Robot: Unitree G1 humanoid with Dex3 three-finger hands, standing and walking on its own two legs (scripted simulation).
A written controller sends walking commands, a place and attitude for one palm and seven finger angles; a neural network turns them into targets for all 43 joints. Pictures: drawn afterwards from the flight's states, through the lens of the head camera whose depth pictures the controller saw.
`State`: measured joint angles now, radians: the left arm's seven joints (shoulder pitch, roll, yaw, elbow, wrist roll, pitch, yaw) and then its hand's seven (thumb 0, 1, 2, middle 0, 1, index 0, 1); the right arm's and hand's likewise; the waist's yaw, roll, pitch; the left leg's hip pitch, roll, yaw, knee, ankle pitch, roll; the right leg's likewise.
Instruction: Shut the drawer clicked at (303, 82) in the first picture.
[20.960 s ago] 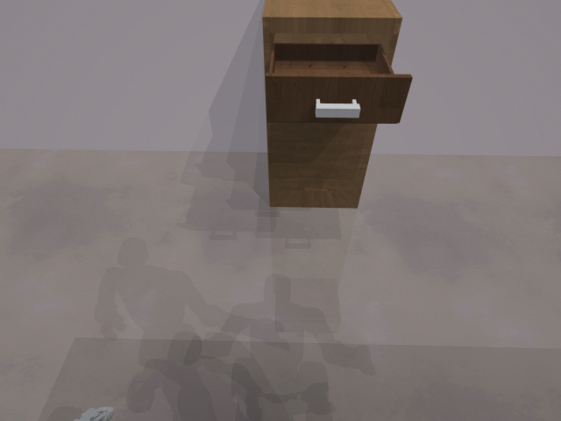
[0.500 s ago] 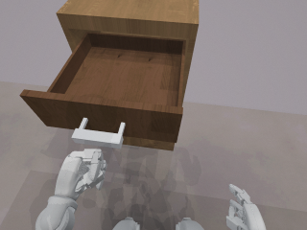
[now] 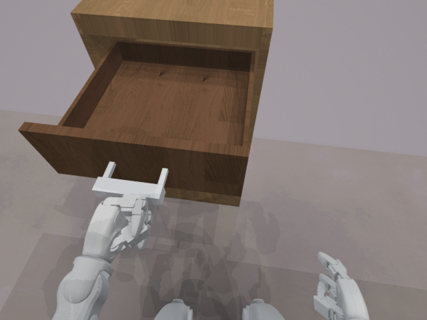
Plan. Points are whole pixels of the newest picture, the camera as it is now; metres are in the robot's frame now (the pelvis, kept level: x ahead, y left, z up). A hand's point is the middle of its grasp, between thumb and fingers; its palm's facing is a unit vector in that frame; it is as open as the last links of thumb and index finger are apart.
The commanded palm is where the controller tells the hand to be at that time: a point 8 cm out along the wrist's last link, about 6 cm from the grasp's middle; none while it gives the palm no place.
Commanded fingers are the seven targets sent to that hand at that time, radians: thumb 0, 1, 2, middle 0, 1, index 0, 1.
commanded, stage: push the drawer shut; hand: left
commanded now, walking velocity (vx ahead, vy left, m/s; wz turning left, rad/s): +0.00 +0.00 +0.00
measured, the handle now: (133, 180) +0.35 +0.15 +0.06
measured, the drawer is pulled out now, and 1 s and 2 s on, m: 0.30 0.17 0.05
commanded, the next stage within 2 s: none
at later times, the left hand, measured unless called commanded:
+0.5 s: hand (151, 202) +0.31 +0.12 +0.06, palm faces -0.18 -0.98 -0.06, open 3.0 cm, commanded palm +0.32 +0.17 +0.06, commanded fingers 0.00 0.90 0.90 -1.40 -1.60 -1.40 -1.60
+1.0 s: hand (162, 164) +0.39 +0.11 +0.06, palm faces -0.16 -0.99 -0.04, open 2.9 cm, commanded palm +0.38 +0.16 +0.06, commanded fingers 0.00 0.90 0.90 -1.40 -1.60 -1.40 -1.60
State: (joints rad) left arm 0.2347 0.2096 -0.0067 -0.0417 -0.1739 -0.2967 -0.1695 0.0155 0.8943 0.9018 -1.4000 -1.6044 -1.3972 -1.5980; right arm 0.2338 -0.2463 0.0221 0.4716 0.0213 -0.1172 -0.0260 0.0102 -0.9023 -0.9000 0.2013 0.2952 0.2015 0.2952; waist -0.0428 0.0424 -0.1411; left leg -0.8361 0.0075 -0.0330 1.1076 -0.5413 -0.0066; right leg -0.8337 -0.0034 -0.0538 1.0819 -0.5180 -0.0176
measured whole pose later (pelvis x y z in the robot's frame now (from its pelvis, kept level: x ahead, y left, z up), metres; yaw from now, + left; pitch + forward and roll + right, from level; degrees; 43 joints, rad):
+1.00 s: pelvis -0.01 +0.01 +0.01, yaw -1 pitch +17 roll -1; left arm -0.40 0.20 0.09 0.59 -0.14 -0.35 -0.12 -0.04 0.80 0.90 -1.40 -1.60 -1.40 -1.60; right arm 0.29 -0.25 0.01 0.60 0.02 -0.04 0.00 0.01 -0.90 -0.90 0.20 0.30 0.20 0.30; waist -0.09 0.03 -0.12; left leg -0.86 0.00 0.00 1.05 -0.49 0.01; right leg -0.87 -0.01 -0.02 1.03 -0.46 0.00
